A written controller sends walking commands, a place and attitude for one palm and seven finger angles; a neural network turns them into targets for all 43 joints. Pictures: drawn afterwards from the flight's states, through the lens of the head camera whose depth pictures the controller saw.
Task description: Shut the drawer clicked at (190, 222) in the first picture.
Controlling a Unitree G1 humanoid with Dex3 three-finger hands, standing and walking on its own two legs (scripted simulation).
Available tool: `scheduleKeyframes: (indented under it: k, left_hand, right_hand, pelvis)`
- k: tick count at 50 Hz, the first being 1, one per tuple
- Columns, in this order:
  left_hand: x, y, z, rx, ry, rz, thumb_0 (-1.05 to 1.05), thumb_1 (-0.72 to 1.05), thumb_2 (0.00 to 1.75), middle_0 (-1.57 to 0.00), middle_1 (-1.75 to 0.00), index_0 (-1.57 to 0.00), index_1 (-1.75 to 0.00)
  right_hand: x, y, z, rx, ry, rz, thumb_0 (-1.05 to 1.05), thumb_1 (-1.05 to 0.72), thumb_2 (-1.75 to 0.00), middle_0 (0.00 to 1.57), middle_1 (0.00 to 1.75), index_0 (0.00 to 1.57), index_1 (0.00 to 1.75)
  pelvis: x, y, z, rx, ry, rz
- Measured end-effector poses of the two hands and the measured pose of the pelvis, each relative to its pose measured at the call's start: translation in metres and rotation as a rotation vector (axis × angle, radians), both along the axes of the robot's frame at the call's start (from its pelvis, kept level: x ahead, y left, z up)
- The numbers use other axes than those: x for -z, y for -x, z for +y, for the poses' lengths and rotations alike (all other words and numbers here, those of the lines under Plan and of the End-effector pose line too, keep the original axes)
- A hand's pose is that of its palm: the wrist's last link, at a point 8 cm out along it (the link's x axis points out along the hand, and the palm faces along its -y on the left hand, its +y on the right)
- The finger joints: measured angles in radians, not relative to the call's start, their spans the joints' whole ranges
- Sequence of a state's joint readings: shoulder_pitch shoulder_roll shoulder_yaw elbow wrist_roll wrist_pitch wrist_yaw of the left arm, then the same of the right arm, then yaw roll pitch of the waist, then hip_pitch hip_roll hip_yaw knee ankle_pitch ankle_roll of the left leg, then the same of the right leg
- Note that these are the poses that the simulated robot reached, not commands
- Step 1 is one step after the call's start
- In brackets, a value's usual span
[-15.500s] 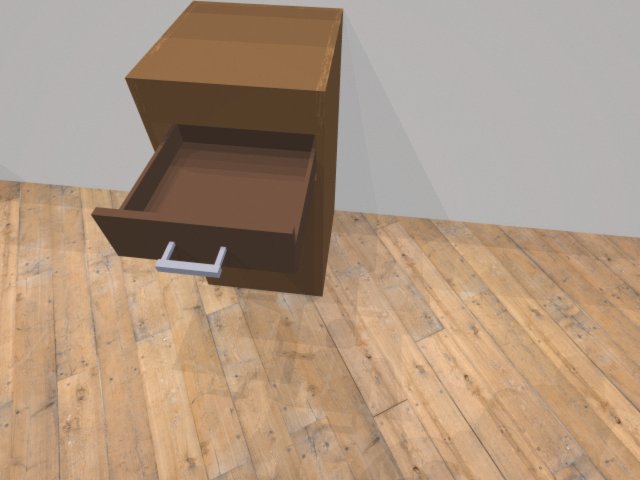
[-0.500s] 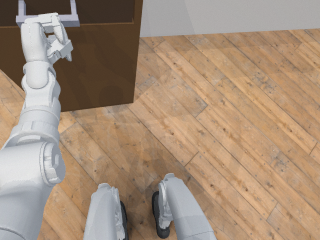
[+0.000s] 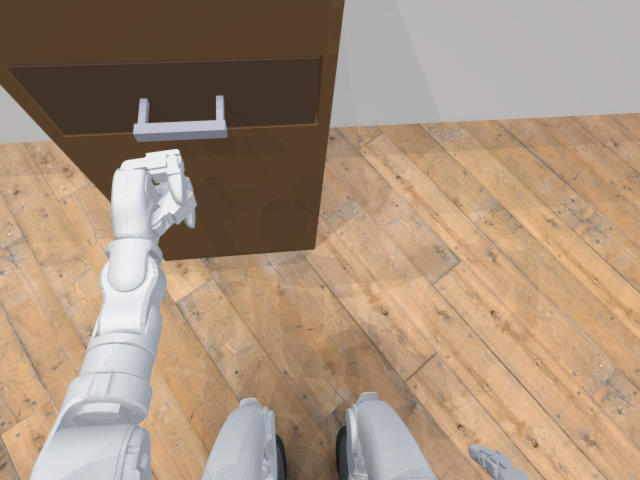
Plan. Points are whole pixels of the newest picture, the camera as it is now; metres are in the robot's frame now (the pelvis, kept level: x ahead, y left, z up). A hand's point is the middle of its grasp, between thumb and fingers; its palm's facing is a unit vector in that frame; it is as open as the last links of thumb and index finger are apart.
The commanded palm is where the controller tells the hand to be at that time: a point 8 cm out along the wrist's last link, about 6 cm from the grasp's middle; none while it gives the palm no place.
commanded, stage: draw the hand back to the body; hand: left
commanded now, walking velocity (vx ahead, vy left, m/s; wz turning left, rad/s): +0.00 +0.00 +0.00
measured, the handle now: (182, 118) +0.59 +0.18 -0.02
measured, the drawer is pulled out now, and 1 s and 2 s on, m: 0.00 0.00 0.00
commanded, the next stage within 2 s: step back with the hand held close in 1.16 s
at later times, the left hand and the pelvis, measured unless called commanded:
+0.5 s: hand (66, 298) +0.29 +0.19 +0.14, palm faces +0.18 -0.94 -0.28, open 3.3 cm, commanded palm +0.25 +0.24 +0.17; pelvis +0.02 -0.01 +0.09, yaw +3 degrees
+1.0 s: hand out of the picture +0.19 +0.23 +0.27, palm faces +0.44 -0.81 -0.40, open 3.3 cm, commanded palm +0.14 +0.27 +0.29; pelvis +0.03 -0.02 +0.11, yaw +4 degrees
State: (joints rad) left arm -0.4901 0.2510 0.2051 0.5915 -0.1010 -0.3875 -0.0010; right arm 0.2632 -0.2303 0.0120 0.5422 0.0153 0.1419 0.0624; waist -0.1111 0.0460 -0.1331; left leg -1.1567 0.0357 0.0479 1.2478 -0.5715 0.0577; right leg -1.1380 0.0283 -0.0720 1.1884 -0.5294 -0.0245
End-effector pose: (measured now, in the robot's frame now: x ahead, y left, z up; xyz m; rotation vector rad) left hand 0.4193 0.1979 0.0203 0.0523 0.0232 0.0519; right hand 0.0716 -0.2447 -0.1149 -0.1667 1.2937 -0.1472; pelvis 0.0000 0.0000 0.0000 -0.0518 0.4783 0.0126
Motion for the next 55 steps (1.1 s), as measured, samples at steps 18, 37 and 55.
scheduleKeyframes:
  k: [18, 37, 55]
  left_hand:
    - [-0.101, 0.114, 0.023, -0.022, -0.091, 0.03, 0.02, 0.9, 0.9, -1.4, -1.6, -1.4, -1.6]
    - [-0.205, 0.212, 0.055, -0.277, -0.259, 0.013, 0.02, 0.9, 0.9, -1.4, -1.6, -1.4, -1.59]
    - [-0.279, 0.284, 0.07, -0.404, -0.436, -0.185, 0.02, 0.89, 0.9, -1.4, -1.6, -1.41, -1.59]
  right_hand:
    - [-0.093, -0.107, -0.001, -0.1, 0.029, -0.396, 0.01, -0.9, -0.9, 0.2, 0.3, 0.2, 0.3]
    - [-0.153, -0.155, 0.039, -0.218, -0.045, -0.615, 0.01, -0.9, -0.9, 0.2, 0.3, 0.2, 0.3]
    - [-0.15, -0.143, 0.025, -0.214, -0.046, -0.648, 0.01, -0.9, -0.9, 0.2, 0.3, 0.2, 0.3]
  pelvis:
    - [-0.063, -0.019, -0.009, -0.042, -0.032, -0.256]
    - [-0.108, -0.027, -0.011, -0.051, -0.061, -0.503]
    - [-0.111, -0.022, -0.017, -0.055, -0.062, -0.554]
